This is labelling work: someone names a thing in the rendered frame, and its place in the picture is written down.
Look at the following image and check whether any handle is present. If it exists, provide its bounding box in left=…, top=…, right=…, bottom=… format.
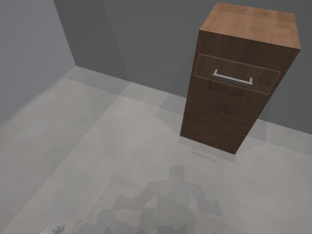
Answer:
left=213, top=69, right=253, bottom=87

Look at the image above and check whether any drawer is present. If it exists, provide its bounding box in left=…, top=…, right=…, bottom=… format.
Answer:
left=195, top=54, right=280, bottom=94

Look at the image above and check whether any left robot hand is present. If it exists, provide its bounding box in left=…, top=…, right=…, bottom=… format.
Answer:
left=40, top=223, right=65, bottom=234

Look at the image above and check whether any cabinet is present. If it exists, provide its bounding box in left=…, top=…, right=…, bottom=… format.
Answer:
left=179, top=2, right=301, bottom=155

